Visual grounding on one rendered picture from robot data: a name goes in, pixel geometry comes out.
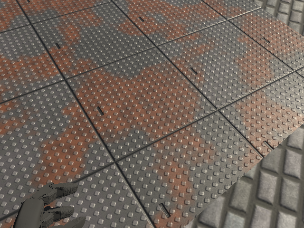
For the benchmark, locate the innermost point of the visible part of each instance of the left robot hand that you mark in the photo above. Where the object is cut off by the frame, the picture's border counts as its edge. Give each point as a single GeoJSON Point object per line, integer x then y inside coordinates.
{"type": "Point", "coordinates": [34, 214]}

